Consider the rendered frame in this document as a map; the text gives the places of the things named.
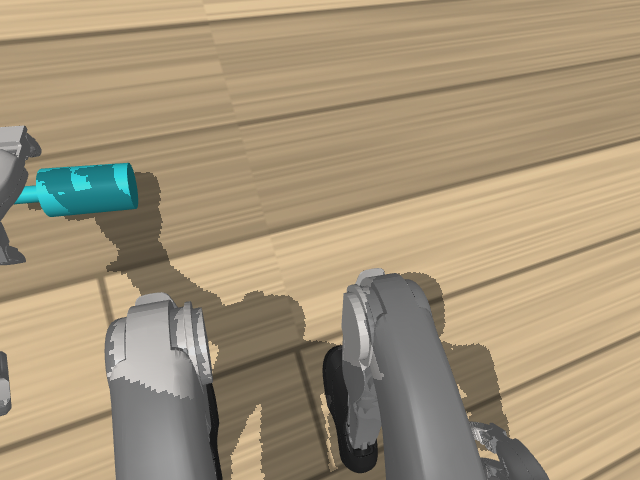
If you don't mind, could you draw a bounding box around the left robot hand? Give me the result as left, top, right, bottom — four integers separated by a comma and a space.
0, 125, 42, 265

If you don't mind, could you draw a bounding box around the right robot hand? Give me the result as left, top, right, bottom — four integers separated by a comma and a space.
469, 422, 550, 480

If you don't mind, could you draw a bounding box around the bottle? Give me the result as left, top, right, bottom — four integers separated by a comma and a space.
14, 163, 138, 217

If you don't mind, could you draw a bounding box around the right robot foot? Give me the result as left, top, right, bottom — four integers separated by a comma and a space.
323, 345, 378, 473

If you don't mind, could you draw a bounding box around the left robot foot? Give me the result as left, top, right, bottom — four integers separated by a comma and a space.
206, 383, 223, 480

